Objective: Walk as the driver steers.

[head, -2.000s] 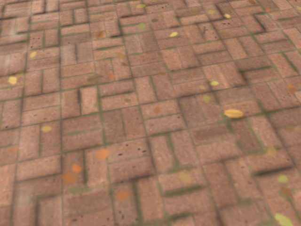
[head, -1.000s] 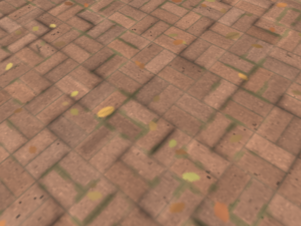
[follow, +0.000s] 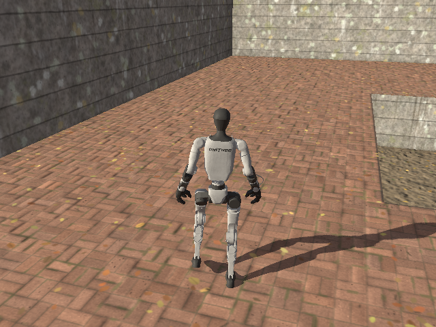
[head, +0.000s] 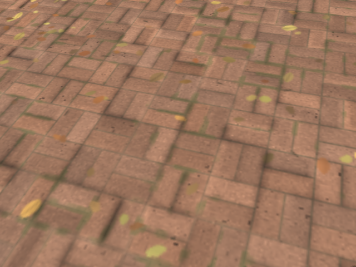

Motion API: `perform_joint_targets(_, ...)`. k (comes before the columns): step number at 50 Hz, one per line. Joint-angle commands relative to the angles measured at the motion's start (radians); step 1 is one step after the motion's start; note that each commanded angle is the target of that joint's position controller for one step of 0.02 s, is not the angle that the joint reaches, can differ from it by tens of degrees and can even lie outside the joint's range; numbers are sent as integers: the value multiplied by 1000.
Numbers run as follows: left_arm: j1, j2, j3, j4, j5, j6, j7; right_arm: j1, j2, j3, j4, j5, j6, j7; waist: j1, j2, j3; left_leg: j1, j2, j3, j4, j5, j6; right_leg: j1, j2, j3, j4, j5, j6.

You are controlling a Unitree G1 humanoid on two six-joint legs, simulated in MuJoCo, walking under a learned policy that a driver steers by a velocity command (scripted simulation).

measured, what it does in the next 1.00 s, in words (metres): walks ahead, turning left: left foot, then right foot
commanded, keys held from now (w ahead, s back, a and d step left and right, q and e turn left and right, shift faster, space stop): w+q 0.66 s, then w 0.34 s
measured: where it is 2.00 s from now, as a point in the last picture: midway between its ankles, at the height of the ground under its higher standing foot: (122, 174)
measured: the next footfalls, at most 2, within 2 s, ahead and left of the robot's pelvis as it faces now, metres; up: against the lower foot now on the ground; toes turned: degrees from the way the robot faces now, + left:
left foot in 0.30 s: +0.31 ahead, +0.15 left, +0.00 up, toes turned +12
right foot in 0.78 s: +0.64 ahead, +0.04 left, +0.00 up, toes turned +28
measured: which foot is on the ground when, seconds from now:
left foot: up 0.00-0.28, down 0.30-0.80, up 0.82-1.00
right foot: down 0.00-0.32, up 0.34-0.76, down 0.78-1.00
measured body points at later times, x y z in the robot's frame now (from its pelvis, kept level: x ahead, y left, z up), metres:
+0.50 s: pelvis +0.25 +0.07 -0.01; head +0.29 +0.09 +0.44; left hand +0.32 +0.38 -0.10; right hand +0.44 -0.16 -0.11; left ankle +0.27 +0.14 -0.75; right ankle +0.29 -0.10 -0.66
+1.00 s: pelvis +0.54 +0.11 +0.00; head +0.57 +0.11 +0.45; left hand +0.48 +0.38 -0.11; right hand +0.79 -0.06 -0.11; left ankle +0.48 +0.23 -0.67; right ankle +0.60 +0.02 -0.75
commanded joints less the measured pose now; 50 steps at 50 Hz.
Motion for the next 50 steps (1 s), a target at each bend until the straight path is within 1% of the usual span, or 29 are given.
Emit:
perform_joint_targets(1,-11,142,44,-45,7,-31,9,-96,-50,-12,-82,1,-19,1,31,-143,92,-233,6,-71,-42,131,-28,63,-245,117,-187,137,-122)
perform_joint_targets(5,-16,162,50,-25,0,-34,11,-167,-16,7,-121,-11,-20,16,50,-137,125,-161,5,-2,-250,252,-38,18,-243,-3,-215,222,-114)
perform_joint_targets(10,48,192,61,29,-19,-16,14,-275,7,28,-192,-8,-34,54,77,-111,158,-140,-11,80,-424,196,33,126,-288,-77,-157,431,-104)
perform_joint_targets(13,31,237,71,32,-19,2,26,-188,-50,2,-203,-8,-27,57,-2,-178,31,43,-103,159,-430,65,102,196,-291,-123,71,1024,-69)
perform_joint_targets(14,25,248,73,28,-17,11,31,-67,-93,-20,-180,-5,-22,51,-69,-186,-52,201,-143,172,-433,47,131,175,-278,-137,238,1136,-53)
perform_joint_targets(15,17,249,70,20,-22,11,36,85,-144,-49,-151,-1,-15,34,-158,-154,-136,467,-160,140,-484,94,173,35,-246,-155,460,1077,-22)
perform_joint_targets(16,54,183,48,-10,-5,-5,34,208,-216,-71,-128,-3,1,10,-175,-3,-237,821,15,-158,-498,10,252,-296,-169,-139,790,552,21)
perform_joint_targets(17,111,86,10,-47,-2,-38,16,167,-260,-71,-155,-4,-9,8,-82,194,-390,1038,271,-766,-653,-166,447,-605,48,21,1133,-288,68)
perform_joint_targets(18,-12,191,34,-64,-31,-71,-2,167,-175,-48,-162,-13,-16,10,-156,69,-380,1004,261,-765,-748,-235,403,-696,-5,188,1177,-253,47)
perform_joint_targets(19,-87,197,33,-98,-60,-85,-9,135,-141,-37,-153,-18,-23,7,-137,22,-219,859,227,-611,-766,-199,354,-726,-47,167,1119,-176,27)
perform_joint_targets(20,-108,176,27,-104,-43,-93,-3,70,-128,-32,-158,-17,-28,8,-79,-78,-103,683,178,-499,-779,-91,324,-704,-90,148,1013,-117,22)
perform_joint_targets(21,-102,181,34,-96,-18,-88,3,16,-97,-24,-169,-22,-33,5,-42,-75,-60,573,139,-419,-788,21,308,-652,-121,145,930,-77,28)
perform_joint_targets(22,-78,182,37,-89,-9,-76,2,-18,-92,-20,-187,-34,-33,0,-12,-43,-36,484,114,-379,-813,91,311,-596,-133,145,912,-51,39)
perform_joint_targets(25,-51,158,32,-81,11,-44,6,-28,-100,-23,-175,-25,-40,-11,16,-22,-8,342,84,-292,-848,225,323,-557,-138,109,804,-6,95)
perform_joint_targets(27,-126,136,22,-107,17,-40,10,-11,-119,-27,-162,-22,-39,-21,-4,-17,19,292,49,-241,-849,242,303,-569,-127,91,675,101,124)
perform_joint_targets(30,-260,102,7,-134,9,-50,5,29,-130,-30,-142,-12,-27,-33,-61,6,21,268,-6,-196,-812,164,242,-498,-76,78,406,314,132)
perform_joint_targets(33,-346,117,11,-154,-12,-63,-9,90,-142,-34,-117,-5,-15,-39,-97,25,7,322,18,-261,-768,105,224,-445,-32,89,274,366,130)
perform_joint_targets(37,-300,163,34,-141,-17,-78,-27,113,-116,-27,-95,-12,-6,-41,-67,75,-12,479,92,-353,-652,138,190,-405,-41,105,200,254,67)
perform_joint_targets(38,-242,172,43,-127,-15,-82,-24,102,-108,-24,-95,-15,-3,-39,-29,82,-26,482,79,-347,-600,207,175,-324,-31,82,163,232,38)
perform_joint_targets(39,-149,202,59,-111,-6,-88,-18,106,-73,-11,-97,-20,-5,-34,19,60,-94,460,25,-306,-461,279,145,-164,-58,95,149,226,-5)
perform_joint_targets(40,-8,259,72,-104,11,-88,-12,146,-15,12,-114,-40,-9,-31,57,-67,-251,328,-42,-238,-177,105,106,108,-235,285,187,212,-86)
perform_joint_targets(41,85,329,97,-41,4,-72,-22,290,36,30,-116,-4,-21,-28,11,-399,-344,-26,-184,-119,148,-351,34,384,-423,755,70,-43,-260)
perform_joint_targets(42,88,226,76,-47,-22,-69,-29,232,-70,13,-103,9,-24,-33,54,-264,-262,-156,-121,-162,251,-350,30,345,-420,838,-5,-295,-236)
perform_joint_targets(43,37,174,59,-52,-20,-64,-25,91,-119,-1,-127,5,-23,-35,79,-168,-125,-191,-83,-144,267,-255,33,228,-374,684,-17,-265,-191)
perform_joint_targets(44,-15,160,50,-59,-7,-58,-24,22,-106,2,-148,-11,-24,-36,63,-106,-59,-171,-49,-107,239,-193,32,116,-328,564,-26,-136,-173)
perform_joint_targets(45,-45,144,43,-55,-3,-54,-23,-13,-90,3,-162,-25,-29,-32,44,-101,-6,-160,-19,-95,178,-146,29,35,-293,485,-45,-23,-177)
perform_joint_targets(46,-59,131,36,-52,3,-55,-19,-4,-71,4,-163,-25,-31,-26,17,-132,1,-110,9,-84,132,-114,27,-18,-260,423,-66,52,-166)
perform_joint_targets(48,-59,123,34,-38,-7,-58,-19,21,-35,12,-150,-21,-29,-20,-2,-161,-6,-66,20,-50,54,-104,16,-56,-231,345,-97,151,-173)
perform_joint_targets(50,-48,152,41,-20,-17,-58,-17,-20,-9,24,-162,-29,-27,-17,1,-149,12,-74,30,-24,-57,-81,-1,-81,-236,291,-126,235,-192)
